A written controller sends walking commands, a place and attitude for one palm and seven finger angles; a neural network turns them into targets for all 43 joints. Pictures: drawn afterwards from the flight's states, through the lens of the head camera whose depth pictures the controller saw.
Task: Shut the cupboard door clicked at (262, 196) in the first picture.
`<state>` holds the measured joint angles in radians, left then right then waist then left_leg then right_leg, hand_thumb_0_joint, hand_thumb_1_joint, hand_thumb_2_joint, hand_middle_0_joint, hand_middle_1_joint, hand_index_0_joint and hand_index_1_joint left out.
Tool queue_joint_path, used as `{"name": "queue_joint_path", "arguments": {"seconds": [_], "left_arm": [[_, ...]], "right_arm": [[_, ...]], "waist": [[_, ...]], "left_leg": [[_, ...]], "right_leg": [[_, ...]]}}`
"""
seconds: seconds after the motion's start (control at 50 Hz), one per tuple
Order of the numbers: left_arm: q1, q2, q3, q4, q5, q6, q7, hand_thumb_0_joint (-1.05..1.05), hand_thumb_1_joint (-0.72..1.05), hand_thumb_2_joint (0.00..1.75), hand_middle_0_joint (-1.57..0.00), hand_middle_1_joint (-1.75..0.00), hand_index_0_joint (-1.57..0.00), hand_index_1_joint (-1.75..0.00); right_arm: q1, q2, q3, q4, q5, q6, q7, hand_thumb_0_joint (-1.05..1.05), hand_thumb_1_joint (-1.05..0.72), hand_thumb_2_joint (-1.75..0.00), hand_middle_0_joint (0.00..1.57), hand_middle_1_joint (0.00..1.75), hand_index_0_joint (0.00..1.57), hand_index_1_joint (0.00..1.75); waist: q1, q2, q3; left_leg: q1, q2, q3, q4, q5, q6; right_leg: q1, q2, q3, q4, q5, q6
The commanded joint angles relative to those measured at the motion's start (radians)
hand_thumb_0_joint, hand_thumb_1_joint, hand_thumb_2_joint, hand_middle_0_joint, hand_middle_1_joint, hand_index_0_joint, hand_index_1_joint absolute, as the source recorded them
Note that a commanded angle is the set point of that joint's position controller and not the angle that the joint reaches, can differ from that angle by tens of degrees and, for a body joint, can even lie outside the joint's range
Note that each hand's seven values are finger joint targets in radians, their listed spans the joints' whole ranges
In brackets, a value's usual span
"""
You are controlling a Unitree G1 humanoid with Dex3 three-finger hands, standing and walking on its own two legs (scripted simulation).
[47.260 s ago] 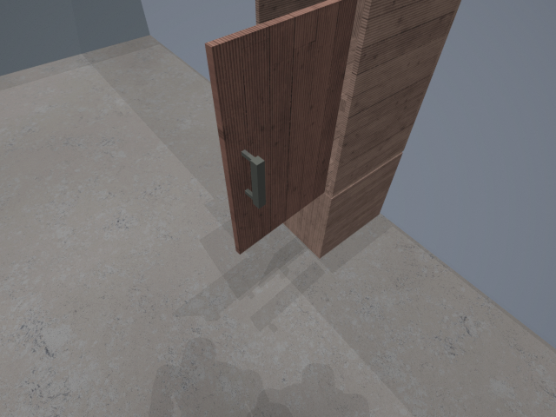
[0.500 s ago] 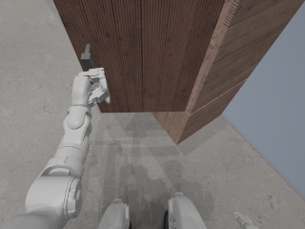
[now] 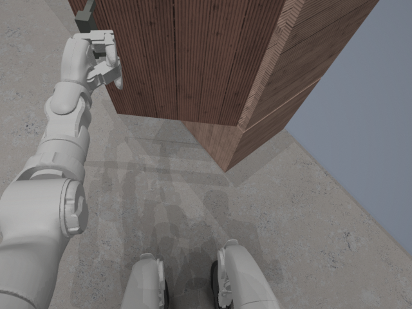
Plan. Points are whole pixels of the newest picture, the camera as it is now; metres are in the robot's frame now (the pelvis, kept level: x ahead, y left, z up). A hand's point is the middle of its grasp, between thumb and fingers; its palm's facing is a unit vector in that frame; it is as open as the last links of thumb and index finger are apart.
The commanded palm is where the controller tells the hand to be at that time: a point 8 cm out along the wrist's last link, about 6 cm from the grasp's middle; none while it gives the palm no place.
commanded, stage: push the door shut along its arc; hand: left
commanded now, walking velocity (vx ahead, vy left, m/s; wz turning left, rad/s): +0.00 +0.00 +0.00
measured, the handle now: (99, 41) +0.61 +0.14 +0.07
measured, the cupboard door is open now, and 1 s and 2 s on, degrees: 47 34 34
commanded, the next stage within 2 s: pull the fist back off the door in 0.68 s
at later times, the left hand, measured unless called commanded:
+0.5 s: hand (124, 48) +0.58 +0.10 +0.08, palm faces -0.29 -0.96 -0.03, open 3.1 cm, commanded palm +0.60 +0.10 +0.07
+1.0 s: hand (151, 37) +0.63 +0.05 +0.06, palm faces +0.03 -1.00 -0.03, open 2.8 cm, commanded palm +0.60 +0.09 +0.07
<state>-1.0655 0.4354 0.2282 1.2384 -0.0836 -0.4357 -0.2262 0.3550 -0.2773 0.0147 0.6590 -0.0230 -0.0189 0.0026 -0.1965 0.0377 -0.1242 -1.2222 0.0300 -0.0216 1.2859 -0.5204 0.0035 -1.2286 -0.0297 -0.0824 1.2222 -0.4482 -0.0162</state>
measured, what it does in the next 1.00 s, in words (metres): stands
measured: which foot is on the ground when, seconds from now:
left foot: down 0.00-1.00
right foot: down 0.00-1.00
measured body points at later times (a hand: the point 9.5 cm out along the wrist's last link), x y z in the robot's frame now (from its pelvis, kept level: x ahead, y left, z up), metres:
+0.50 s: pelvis +0.01 +0.02 -0.01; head +0.19 +0.04 +0.40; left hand +0.59 +0.15 +0.08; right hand -0.03 -0.24 -0.11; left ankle +0.04 +0.12 -0.62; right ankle +0.06 -0.12 -0.62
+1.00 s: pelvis +0.02 +0.01 -0.01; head +0.22 +0.00 +0.39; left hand +0.62 +0.10 +0.07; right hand -0.05 -0.22 -0.12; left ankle +0.04 +0.12 -0.62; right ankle +0.06 -0.12 -0.62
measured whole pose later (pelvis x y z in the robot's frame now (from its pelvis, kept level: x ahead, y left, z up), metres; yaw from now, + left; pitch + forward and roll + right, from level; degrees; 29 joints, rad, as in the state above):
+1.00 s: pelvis +0.02 +0.01 -0.01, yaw -3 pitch +33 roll -3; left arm -1.27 0.42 0.39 1.24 0.12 -0.33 0.15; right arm 0.44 -0.21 0.04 0.62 -0.11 -0.01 0.11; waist -0.29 0.08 -0.12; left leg -1.36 0.06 0.00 1.34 -0.57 0.01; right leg -1.38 0.01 -0.05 1.26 -0.47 0.00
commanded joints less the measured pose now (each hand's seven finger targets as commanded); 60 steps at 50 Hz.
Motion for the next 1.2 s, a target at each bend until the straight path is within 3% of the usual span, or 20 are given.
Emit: {"name": "queue_joint_path", "arguments": {"seconds": [0.0,0.28,0.32,0.4,0.5,0.52,0.56,0.7,0.76,0.78,0.8,0.82,0.86,0.88,0.9,0.94,0.96,1.02,1.14,1.18], "left_arm": [[-0.559,0.097,-0.021,-0.179,0.01,-0.014,-0.035,0.0,0.9,0.9,-1.3,-1.5,-1.3,-1.5],[-0.706,0.168,-0.006,-0.179,0.044,0.036,-0.067,0.0,0.9,0.9,-1.3,-1.5,-1.3,-1.5],[-0.725,0.127,-0.033,-0.184,0.041,0.039,-0.075,0.0,0.9,0.9,-1.3,-1.5,-1.3,-1.5],[-0.762,0.139,-0.028,-0.161,0.044,0.059,-0.083,0.0,0.9,0.9,-1.3,-1.5,-1.3,-1.5],[-0.818,0.141,-0.036,-0.175,0.052,0.066,-0.091,0.0,0.9,0.9,-1.3,-1.5,-1.3,-1.5],[-0.836,0.115,-0.052,-0.195,0.05,0.064,-0.094,0.0,0.9,0.9,-1.3,-1.5,-1.3,-1.5],[-0.821,0.108,-0.053,-0.159,0.05,0.079,-0.099,0.0,0.9,0.9,-1.3,-1.5,-1.3,-1.5],[-0.857,0.315,0.083,-0.095,0.094,0.109,-0.071,0.0,0.9,0.9,-1.3,-1.5,-1.3,-1.5],[-0.827,0.343,0.093,-0.069,0.121,0.115,-0.075,0.0,0.9,0.9,-1.3,-1.5,-1.3,-1.5],[-0.782,0.39,0.307,-0.09,0.045,0.128,0.095,0.0,0.9,0.9,-1.3,-1.5,-1.3,-1.5],[-0.733,0.318,0.248,-0.072,0.066,0.139,0.176,0.0,0.9,0.9,-1.3,-1.5,-1.3,-1.5],[-0.696,0.305,0.28,-0.08,0.076,0.132,0.245,0.0,0.9,0.9,-1.3,-1.5,-1.3,-1.5],[-0.714,0.203,0.206,-0.224,0.15,0.076,0.388,0.0,0.9,0.9,-1.3,-1.5,-1.3,-1.5],[-0.706,0.165,0.151,-0.236,0.201,0.05,0.417,0.0,0.9,0.9,-1.3,-1.5,-1.3,-1.5],[-0.723,0.187,0.168,-0.253,0.213,0.033,0.43,0.0,0.9,0.9,-1.3,-1.5,-1.3,-1.5],[-0.712,0.215,0.171,-0.22,0.226,0.028,0.42,0.0,0.9,0.9,-1.3,-1.5,-1.3,-1.5],[-0.729,0.188,0.138,-0.217,0.224,0.03,0.403,0.0,0.9,0.9,-1.3,-1.5,-1.3,-1.5],[-0.738,0.238,0.178,-0.291,0.182,-0.002,0.361,0.0,0.9,0.9,-1.3,-1.5,-1.3,-1.5],[-0.542,0.106,0.115,-0.205,0.128,-0.048,0.317,0.0,0.9,0.9,-1.3,-1.5,-1.3,-1.5],[-0.452,0.052,0.09,-0.159,0.116,-0.049,0.307,0.0,0.9,0.9,-1.3,-1.5,-1.3,-1.5]], "right_arm": [[0.186,-0.175,-0.055,-0.047,-0.004,-0.021,-0.006,0.0,-0.9,-0.9,0.2,0.3,0.2,0.3],[0.242,-0.189,-0.049,-0.021,-0.016,-0.026,0.003,0.0,-0.9,-0.9,0.2,0.3,0.2,0.3],[0.25,-0.186,-0.05,-0.02,-0.019,-0.03,0.005,0.0,-0.9,-0.9,0.2,0.3,0.2,0.3],[0.259,-0.191,-0.05,-0.003,-0.022,-0.03,0.005,0.0,-0.9,-0.9,0.2,0.3,0.2,0.3],[0.273,-0.192,-0.052,0.008,-0.028,-0.035,0.004,0.0,-0.9,-0.9,0.2,0.3,0.2,0.3],[0.277,-0.191,-0.055,0.01,-0.03,-0.039,0.004,0.0,-0.9,-0.9,0.2,0.3,0.2,0.3],[0.277,-0.192,-0.054,0.016,-0.03,-0.037,0.005,0.0,-0.9,-0.9,0.2,0.3,0.2,0.3],[0.287,-0.19,-0.027,-0.017,-0.042,-0.036,0.003,0.0,-0.9,-0.9,0.2,0.3,0.2,0.3],[0.287,-0.187,-0.025,-0.031,-0.042,-0.031,0.007,0.0,-0.9,-0.9,0.2,0.3,0.2,0.3],[0.322,-0.172,-0.009,-0.076,-0.062,-0.031,0.013,0.0,-0.9,-0.9,0.2,0.3,0.2,0.3],[0.303,-0.162,-0.009,-0.086,-0.063,-0.031,0.031,0.0,-0.9,-0.9,0.2,0.3,0.2,0.3],[0.318,-0.157,-0.017,-0.089,-0.072,-0.029,0.043,0.0,-0.9,-0.9,0.2,0.3,0.2,0.3],[0.327,-0.144,-0.036,-0.093,-0.093,-0.026,0.076,0.0,-0.9,-0.9,0.2,0.3,0.2,0.3],[0.332,-0.144,-0.048,-0.078,-0.094,-0.021,0.092,0.0,-0.9,-0.9,0.2,0.3,0.2,0.3],[0.348,-0.15,-0.059,-0.063,-0.094,-0.011,0.097,0.0,-0.9,-0.9,0.2,0.3,0.2,0.3],[0.355,-0.157,-0.064,-0.053,-0.087,0.008,0.1,0.0,-0.9,-0.9,0.2,0.3,0.2,0.3],[0.35,-0.153,-0.063,-0.05,-0.081,0.011,0.1,0.0,-0.9,-0.9,0.2,0.3,0.2,0.3],[0.341,-0.148,-0.065,-0.054,-0.07,0.01,0.085,0.0,-0.9,-0.9,0.2,0.3,0.2,0.3],[0.311,-0.133,-0.065,-0.041,-0.06,0.002,0.077,0.0,-0.9,-0.9,0.2,0.3,0.2,0.3],[0.299,-0.132,-0.067,-0.043,-0.057,0.007,0.077,0.0,-0.9,-0.9,0.2,0.3,0.2,0.3]], "waist": [[-0.101,0.101,-0.505],[-0.14,0.197,-0.553],[-0.147,0.223,-0.563],[-0.164,0.208,-0.552],[-0.173,0.241,-0.576],[-0.18,0.269,-0.595],[-0.178,0.256,-0.585],[-0.177,0.228,-0.572],[-0.179,0.212,-0.597],[-0.116,0.205,-0.608],[-0.12,0.191,-0.627],[-0.11,0.139,-0.638],[-0.101,0.21,-0.712],[-0.108,0.22,-0.73],[-0.116,0.193,-0.754],[-0.119,0.164,-0.745],[-0.131,0.156,-0.726],[-0.107,0.139,-0.773],[-0.085,0.106,-0.619],[-0.077,0.057,-0.545]], "left_leg": [[0.324,-0.023,-0.051,-0.148,0.174,0.034],[0.422,-0.004,-0.095,-0.127,0.265,0.023],[0.463,-0.003,-0.107,-0.124,0.301,0.021],[0.462,0.001,-0.114,-0.114,0.31,0.019],[0.498,0.004,-0.127,-0.103,0.359,0.013],[0.539,0.008,-0.139,-0.101,0.394,0.011],[0.537,0.007,-0.139,-0.097,0.4,0.007],[0.336,-0.005,-0.088,-0.048,0.369,0.029],[0.296,-0.005,-0.073,-0.026,0.389,0.033],[0.23,0.004,-0.075,-0.046,0.372,0.028],[0.216,0.004,-0.067,-0.052,0.359,0.024],[0.217,0.006,-0.074,-0.055,0.378,0.022],[0.295,0.007,-0.059,-0.056,0.437,0.012],[0.335,0.009,-0.058,-0.055,0.459,0.007],[0.36,0.011,-0.063,-0.059,0.474,0.006],[0.332,0.001,-0.045,-0.077,0.447,0.013],[0.309,-0.004,-0.035,-0.09,0.402,0.018],[0.314,-0.014,-0.022,-0.117,0.369,0.022],[0.319,-0.021,-0.001,-0.163,0.344,0.019],[0.286,-0.025,0.007,-0.178,0.314,0.021]], "right_leg": [[0.23,0.043,0.059,-0.169,0.114,-0.011],[0.116,0.055,0.026,-0.135,0.144,-0.02],[0.082,0.055,0.018,-0.127,0.157,-0.023],[0.062,0.059,0.012,-0.125,0.162,-0.022],[0.035,0.06,0.005,-0.112,0.182,-0.026],[0.009,0.061,0.003,-0.105,0.192,-0.026],[0.005,0.063,-0.002,-0.105,0.196,-0.026],[0.098,0.07,0.014,-0.079,0.21,-0.026],[0.129,0.073,0.019,-0.067,0.249,-0.021],[0.192,0.066,0.024,-0.073,0.255,-0.016],[0.215,0.064,0.029,-0.074,0.256,-0.008],[0.232,0.066,0.022,-0.067,0.272,-0.004],[0.233,0.06,0.027,-0.071,0.326,0.002],[0.227,0.059,0.028,-0.073,0.338,0.001],[0.249,0.059,0.027,-0.078,0.356,0.003],[0.316,0.06,0.043,-0.102,0.379,0.004],[0.341,0.06,0.049,-0.122,0.368,0.008],[0.444,0.06,0.07,-0.147,0.392,0.007],[0.447,0.057,0.066,-0.192,0.383,0.007],[0.453,0.057,0.066,-0.207,0.364,0.005]]}}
